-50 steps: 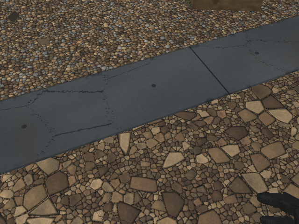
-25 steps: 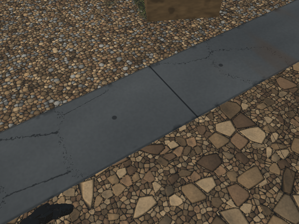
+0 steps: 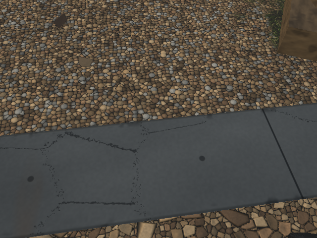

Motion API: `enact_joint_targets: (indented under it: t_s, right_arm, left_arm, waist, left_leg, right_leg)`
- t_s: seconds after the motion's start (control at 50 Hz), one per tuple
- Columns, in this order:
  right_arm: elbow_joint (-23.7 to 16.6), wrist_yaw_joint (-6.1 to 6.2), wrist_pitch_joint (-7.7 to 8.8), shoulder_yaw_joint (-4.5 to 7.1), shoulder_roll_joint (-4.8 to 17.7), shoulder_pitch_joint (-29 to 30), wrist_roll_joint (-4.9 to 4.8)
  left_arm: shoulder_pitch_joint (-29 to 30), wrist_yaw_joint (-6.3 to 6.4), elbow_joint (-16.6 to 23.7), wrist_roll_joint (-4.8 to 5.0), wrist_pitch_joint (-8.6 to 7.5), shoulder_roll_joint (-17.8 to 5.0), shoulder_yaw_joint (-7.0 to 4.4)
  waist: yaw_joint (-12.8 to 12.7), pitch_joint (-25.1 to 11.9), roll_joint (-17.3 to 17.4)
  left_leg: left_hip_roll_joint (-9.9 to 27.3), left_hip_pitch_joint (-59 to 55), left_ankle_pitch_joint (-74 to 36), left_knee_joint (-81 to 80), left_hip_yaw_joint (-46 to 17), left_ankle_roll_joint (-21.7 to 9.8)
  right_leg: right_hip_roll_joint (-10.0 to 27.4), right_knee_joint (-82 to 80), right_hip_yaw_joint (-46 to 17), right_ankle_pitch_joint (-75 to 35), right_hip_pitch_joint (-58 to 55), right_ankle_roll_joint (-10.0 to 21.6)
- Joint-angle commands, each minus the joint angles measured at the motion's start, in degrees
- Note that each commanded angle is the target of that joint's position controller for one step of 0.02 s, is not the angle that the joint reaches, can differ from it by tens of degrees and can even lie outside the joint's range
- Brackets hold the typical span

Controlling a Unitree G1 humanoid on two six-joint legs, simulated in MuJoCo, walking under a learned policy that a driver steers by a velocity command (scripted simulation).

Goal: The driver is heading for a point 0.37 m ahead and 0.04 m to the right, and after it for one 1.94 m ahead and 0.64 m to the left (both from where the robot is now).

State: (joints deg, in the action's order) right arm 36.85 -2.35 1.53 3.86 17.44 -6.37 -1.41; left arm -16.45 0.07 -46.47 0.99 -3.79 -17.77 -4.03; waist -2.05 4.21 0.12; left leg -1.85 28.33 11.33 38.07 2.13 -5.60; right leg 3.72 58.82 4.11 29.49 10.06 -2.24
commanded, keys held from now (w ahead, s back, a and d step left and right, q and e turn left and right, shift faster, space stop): w+q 0.10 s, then w+e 0.14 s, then w+q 0.76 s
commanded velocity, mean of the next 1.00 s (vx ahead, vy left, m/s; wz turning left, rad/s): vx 0.50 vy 0.00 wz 0.43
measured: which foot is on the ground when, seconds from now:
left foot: down 0.00-0.46, up 0.48-0.96, down 0.98-1.00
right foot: up 0.00-0.44, down 0.46-1.00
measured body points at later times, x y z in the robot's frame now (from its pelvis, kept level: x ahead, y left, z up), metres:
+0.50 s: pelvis +0.29 -0.02 +0.01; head +0.32 -0.02 +0.45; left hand +0.49 +0.25 -0.06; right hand +0.34 -0.31 -0.12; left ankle +0.10 +0.07 -0.69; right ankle +0.42 -0.12 -0.72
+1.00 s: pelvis +0.54 +0.08 +0.00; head +0.57 +0.11 +0.45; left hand +0.45 +0.36 -0.13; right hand +0.84 -0.06 -0.07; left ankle +0.61 +0.20 -0.72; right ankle +0.43 -0.12 -0.70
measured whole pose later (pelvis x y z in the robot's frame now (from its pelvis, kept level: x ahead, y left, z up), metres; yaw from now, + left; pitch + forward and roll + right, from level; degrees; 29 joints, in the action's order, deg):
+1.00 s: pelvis +0.54 +0.08 +0.00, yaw +26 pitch +1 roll -2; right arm 35.4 -2.3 0.7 3.9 16.5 -5.2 -1.4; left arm -16.6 0.3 -49.1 1.3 -2.4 -18.2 -4.8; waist -2.5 3.8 0.3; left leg 0.5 29.3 8.2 35.7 2.7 -6.0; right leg 5.7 33.4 14.7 26.3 -1.5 -2.7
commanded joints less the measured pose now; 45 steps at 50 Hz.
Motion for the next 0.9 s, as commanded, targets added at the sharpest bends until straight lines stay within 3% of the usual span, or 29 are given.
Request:
enact_joint_targets:
  t_s: [0.02,0.04,0.06,0.1,0.16,0.22,0.28,0.34,0.4,0.42,0.44,0.46,0.48,0.5,0.52,0.54,0.56,0.58,0.6,0.62,0.64,0.66,0.72,0.8,0.86,0.9]
  right_arm:
    - [-0.70,0.47,1.84,3.07,10.10,-13.72,0.32]
    - [-1.28,0.63,1.88,2.42,8.10,-9.67,0.35]
    - [-2.24,0.93,1.93,1.87,6.82,-7.27,1.12]
    - [-2.65,1.34,2.13,1.90,6.97,-6.00,1.32]
    - [-0.56,2.23,2.68,1.56,6.92,-7.96,1.31]
    - [1.34,2.54,2.87,1.23,7.08,-10.03,1.23]
    - [3.79,2.43,2.99,1.22,7.98,-13.87,0.76]
    - [5.62,2.63,2.18,1.44,8.49,-16.48,0.37]
    - [6.46,3.30,1.18,1.79,8.83,-16.99,0.29]
    - [6.47,3.41,0.92,1.92,9.04,-16.48,0.30]
    - [6.22,3.41,0.73,1.86,8.99,-15.23,0.34]
    - [5.65,3.28,0.72,1.27,7.64,-14.25,0.72]
    - [4.11,3.18,1.03,0.08,4.44,-15.20,2.03]
    - [3.91,2.99,1.83,-1.06,0.28,-23.26,0.20]
    - [4.78,3.07,1.93,0.23,6.72,-19.54,-0.86]
    - [3.31,3.06,1.81,1.07,8.91,-13.75,-1.07]
    - [2.75,3.14,1.62,1.03,8.05,-11.26,-0.57]
    - [2.45,3.01,1.42,1.21,7.02,-10.45,-0.07]
    - [2.65,2.84,0.89,1.24,5.70,-11.89,-0.28]
    - [3.19,2.94,0.23,1.26,4.64,-12.44,-0.39]
    - [2.59,2.89,-0.35,1.05,3.24,-13.10,-0.56]
    - [2.09,2.91,-0.77,0.89,2.83,-12.16,-0.30]
    - [0.60,2.55,-0.73,0.75,2.44,-8.58,0.14]
    - [-1.30,0.86,0.18,0.05,1.03,-1.73,0.12]
    - [-3.54,-0.03,0.09,0.06,1.37,2.66,-0.02]
    - [-4.70,-0.45,-0.13,0.56,2.47,3.37,0.18]
  left_arm:
    - [6.49,-0.43,9.09,1.31,-4.36,-7.25,-0.51]
    - [6.26,0.04,8.31,-0.36,-4.43,-7.23,-0.68]
    - [4.94,0.16,7.92,-1.23,-3.96,-7.59,-1.05]
    - [3.67,-0.01,7.70,-1.71,-2.77,-6.85,-1.10]
    - [5.51,-0.25,7.24,-1.72,-1.58,-4.00,-0.09]
    - [10.59,-0.79,7.91,-1.01,-1.62,-2.56,0.68]
    - [17.12,-1.34,9.88,-0.67,-2.04,-2.35,0.94]
    - [21.01,-2.13,11.62,-0.80,-2.72,-3.18,0.70]
    - [19.57,-2.71,11.68,-0.89,-3.36,-4.04,0.29]
    - [17.42,-2.64,11.19,-0.87,-3.53,-4.64,-0.03]
    - [12.43,-2.31,9.94,-0.94,-3.72,-5.90,-0.79]
    - [4.64,-1.83,8.35,-1.29,-3.90,-8.16,-1.82]
    - [-4.99,-1.20,7.53,-2.09,-3.70,-12.19,-2.78]
    - [-7.70,-1.55,5.66,-1.68,-2.97,-13.04,-3.15]
    - [-6.82,-1.45,6.31,-0.71,-2.63,-7.45,-1.82]
    - [-3.10,-1.02,6.55,-0.68,-2.29,-5.35,-1.17]
    - [0.32,-0.91,6.61,-1.19,-2.13,-4.56,-0.76]
    - [2.48,-0.85,6.28,-1.51,-2.14,-3.55,-0.48]
    - [3.76,-0.76,6.04,-1.92,-2.42,-3.28,-0.38]
    - [4.73,-0.82,5.74,-1.75,-2.71,-2.22,-0.29]
    - [5.31,-0.82,5.23,-1.60,-3.02,-3.50,-0.58]
    - [5.65,-0.84,4.75,-1.30,-3.28,-3.97,-0.88]
    - [5.17,-0.53,3.49,-1.46,-3.12,-5.65,-1.58]
    - [3.93,-0.03,2.47,-1.02,-2.19,-7.40,-2.04]
    - [1.53,0.05,1.12,-0.10,-1.16,-8.87,-2.59]
    - [1.32,0.08,0.63,0.65,-0.32,-10.08,-3.03]
  waist:
    - [7.28,-12.61,3.09]
    - [4.75,-9.13,0.91]
    - [2.60,-7.97,1.88]
    - [1.05,-7.19,2.67]
    - [1.84,-5.57,2.14]
    - [4.47,-4.05,3.37]
    - [7.29,-1.37,2.87]
    - [8.06,0.23,2.62]
    - [6.23,-0.67,4.13]
    - [4.91,-1.74,5.10]
    - [1.86,-4.76,5.31]
    - [-2.22,-11.22,4.63]
    - [-5.18,-20.89,-2.15]
    - [-1.79,-28.10,-18.98]
    - [-3.98,-22.35,-11.08]
    - [-4.18,-13.82,-7.07]
    - [-2.63,-9.01,-3.50]
    - [-1.09,-5.98,-3.59]
    - [0.60,-5.09,-5.44]
    - [1.03,-4.20,-5.10]
    - [2.22,-3.82,-6.97]
    - [2.26,-2.61,-5.95]
    - [1.76,-1.70,-3.69]
    - [-0.77,-0.63,-2.56]
    - [-1.92,0.72,-2.49]
    - [-1.02,0.56,-3.00]
  left_leg:
    - [17.73,-39.17,7.88,-22.30,-36.86,-13.55]
    - [15.44,-31.24,0.79,-22.24,-31.05,-11.91]
    - [13.82,-25.62,-4.85,-23.34,-27.59,-11.46]
    - [12.49,-20.23,-12.42,-24.81,-24.37,-12.01]
    - [10.87,-17.80,-19.84,-26.55,-16.24,-10.61]
    - [8.68,-17.71,-17.19,-27.43,-10.72,-7.35]
    - [9.95,-18.97,-10.88,-28.30,-12.24,-6.77]
    - [12.35,-26.09,-12.83,-24.98,-15.69,-7.10]
    - [14.03,-30.20,-18.20,-20.64,-18.94,-5.94]
    - [13.76,-30.16,-22.57,-18.54,-19.44,-5.34]
    - [11.85,-28.93,-30.42,-13.57,-18.46,-4.23]
    - [8.64,-23.97,-31.72,-4.06,-16.44,-2.36]
    - [3.67,-11.61,-15.42,12.89,-13.79,0.11]
    - [-3.21,7.61,22.38,30.03,-10.52,3.44]
    - [0.47,13.16,21.19,35.58,-13.34,3.86]
    - [2.77,15.43,15.67,35.92,-11.36,4.10]
    - [4.94,13.57,11.47,34.28,-9.89,4.52]
    - [6.48,11.79,8.79,31.70,-9.74,4.76]
    - [7.85,8.54,7.15,30.33,-9.61,4.91]
    - [8.11,7.03,6.27,29.62,-8.99,4.68]
    - [8.67,7.04,5.94,28.57,-8.49,5.22]
    - [9.44,8.10,5.12,26.87,-8.44,5.75]
    - [9.86,11.03,-2.13,19.26,-7.94,6.41]
    - [8.73,7.78,-12.45,5.78,-3.67,5.38]
    - [8.06,8.45,-11.74,0.48,-2.03,3.90]
    - [6.57,7.50,-7.21,-1.41,-0.39,2.20]
  right_leg:
    - [0.04,15.56,-9.06,-5.13,37.32,2.86]
    - [1.93,10.44,-9.10,-8.32,33.43,2.58]
    - [3.05,7.64,-9.62,-10.79,29.05,2.30]
    - [2.96,3.62,-8.89,-12.31,25.37,0.80]
    - [3.11,-5.16,-6.65,-21.38,25.89,-1.17]
    - [2.43,-16.48,-5.64,-34.19,24.17,-0.70]
    - [1.01,-23.66,-5.50,-39.32,23.31,0.34]
    - [-0.35,-28.45,-6.38,-35.24,27.17,1.39]
    - [-1.76,-31.51,-6.67,-29.24,24.35,2.72]
    - [-2.64,-31.89,-5.94,-26.84,20.49,3.39]
    - [-4.11,-33.73,-4.33,-26.85,12.28,4.65]
    - [-1.68,-32.63,-5.60,-30.02,-1.72,6.96]
    - [9.53,-29.32,-17.05,-31.06,-20.69,11.23]
    - [20.82,-35.53,-41.41,-17.53,-36.10,18.66]
    - [19.61,-39.66,-42.07,-6.43,-31.66,16.33]
    - [17.91,-41.31,-33.42,-6.83,-23.72,13.96]
    - [15.64,-43.10,-27.29,-12.75,-15.78,13.06]
    - [13.76,-44.96,-22.67,-16.87,-10.17,12.79]
    - [12.44,-46.86,-18.67,-19.17,-6.24,12.40]
    - [10.52,-48.47,-15.01,-21.07,-4.21,11.63]
    - [11.88,-49.59,-13.16,-23.09,-2.38,12.87]
    - [12.21,-50.71,-11.31,-25.33,-1.41,13.58]
    - [11.68,-51.70,-5.29,-30.53,-3.07,13.76]
    - [10.17,-51.67,2.55,-33.67,-4.77,11.98]
    - [11.92,-50.52,4.47,-35.11,-10.06,11.01]
    - [12.96,-47.07,5.79,-42.82,-13.79,10.00]
Velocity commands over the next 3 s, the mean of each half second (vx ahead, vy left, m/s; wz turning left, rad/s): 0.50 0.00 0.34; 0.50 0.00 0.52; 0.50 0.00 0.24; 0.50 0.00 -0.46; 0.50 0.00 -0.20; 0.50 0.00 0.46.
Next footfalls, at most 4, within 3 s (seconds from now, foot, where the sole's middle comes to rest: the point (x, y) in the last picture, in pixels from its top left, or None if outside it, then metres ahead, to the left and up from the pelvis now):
0.46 right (195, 232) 0.46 -0.12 -0.75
0.98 left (117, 184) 0.64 0.22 -0.75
1.52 right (127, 116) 1.02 0.21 -0.75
2.00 left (78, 87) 1.20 0.50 -0.75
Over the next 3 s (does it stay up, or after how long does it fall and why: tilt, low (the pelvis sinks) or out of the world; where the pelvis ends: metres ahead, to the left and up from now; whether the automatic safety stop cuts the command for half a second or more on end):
stays up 1.57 0.46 0.00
